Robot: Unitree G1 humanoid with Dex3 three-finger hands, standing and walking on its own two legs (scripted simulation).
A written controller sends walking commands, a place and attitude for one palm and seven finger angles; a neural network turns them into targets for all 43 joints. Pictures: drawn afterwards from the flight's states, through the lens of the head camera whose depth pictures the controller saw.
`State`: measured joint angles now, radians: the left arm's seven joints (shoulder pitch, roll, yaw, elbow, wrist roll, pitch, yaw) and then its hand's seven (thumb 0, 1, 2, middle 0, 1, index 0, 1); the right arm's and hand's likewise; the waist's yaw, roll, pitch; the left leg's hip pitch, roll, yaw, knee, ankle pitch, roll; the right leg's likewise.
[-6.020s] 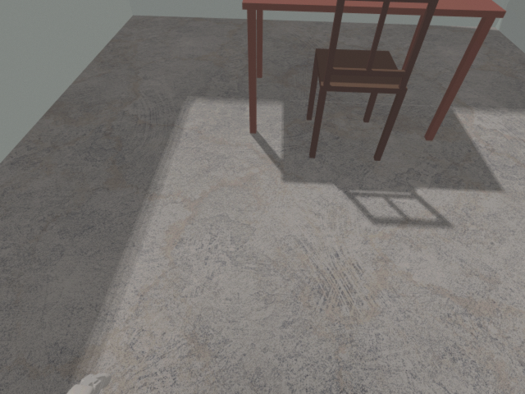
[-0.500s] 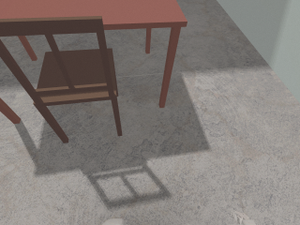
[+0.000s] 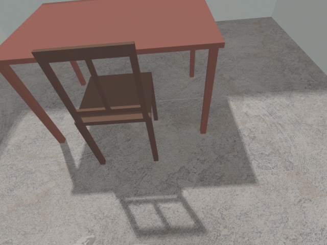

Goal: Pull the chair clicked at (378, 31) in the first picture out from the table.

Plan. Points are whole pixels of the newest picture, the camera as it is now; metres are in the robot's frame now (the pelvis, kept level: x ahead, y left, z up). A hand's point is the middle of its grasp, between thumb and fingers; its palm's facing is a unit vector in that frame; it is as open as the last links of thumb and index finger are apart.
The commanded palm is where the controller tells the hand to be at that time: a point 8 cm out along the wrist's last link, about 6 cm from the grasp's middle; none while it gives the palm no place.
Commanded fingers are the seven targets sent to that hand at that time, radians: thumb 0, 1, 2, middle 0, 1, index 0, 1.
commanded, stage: take the last steps up to it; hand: left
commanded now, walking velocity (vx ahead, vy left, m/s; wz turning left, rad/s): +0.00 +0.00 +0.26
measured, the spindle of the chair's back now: (98, 86) +0.76 +0.32 -0.08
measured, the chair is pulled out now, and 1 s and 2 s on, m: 0.00 0.00 0.00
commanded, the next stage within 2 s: come to a stop and stand still in 1.14 s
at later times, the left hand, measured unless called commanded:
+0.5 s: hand out of the picture -0.11 +0.21 -0.15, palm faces +0.26 -0.95 -0.20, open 7.4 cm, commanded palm none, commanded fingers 0.00 0.90 0.90 -0.20 -0.30 -0.20 -0.30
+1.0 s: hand (68, 214) +0.24 +0.33 -0.16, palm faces +0.08 -0.99 -0.15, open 7.4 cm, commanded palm none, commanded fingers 0.00 0.90 0.90 -0.20 -0.30 -0.20 -0.30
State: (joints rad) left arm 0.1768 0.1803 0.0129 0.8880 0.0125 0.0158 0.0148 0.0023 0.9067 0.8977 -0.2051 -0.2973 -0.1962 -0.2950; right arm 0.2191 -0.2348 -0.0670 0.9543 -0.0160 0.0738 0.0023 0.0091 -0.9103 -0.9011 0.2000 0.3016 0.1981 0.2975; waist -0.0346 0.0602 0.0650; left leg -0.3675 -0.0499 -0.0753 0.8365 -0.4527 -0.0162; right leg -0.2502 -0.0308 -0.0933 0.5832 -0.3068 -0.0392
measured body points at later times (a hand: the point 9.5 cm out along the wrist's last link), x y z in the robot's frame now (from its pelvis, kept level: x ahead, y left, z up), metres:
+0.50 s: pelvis +0.02 +0.05 +0.01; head +0.02 +0.06 +0.46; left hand -0.12 +0.26 -0.14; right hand +0.15 -0.18 -0.13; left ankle +0.02 +0.19 -0.70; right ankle +0.01 -0.09 -0.73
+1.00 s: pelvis +0.16 +0.14 +0.01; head +0.18 +0.16 +0.45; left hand +0.24 +0.38 -0.15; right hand +0.07 -0.07 -0.14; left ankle +0.03 +0.19 -0.73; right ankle +0.26 +0.03 -0.68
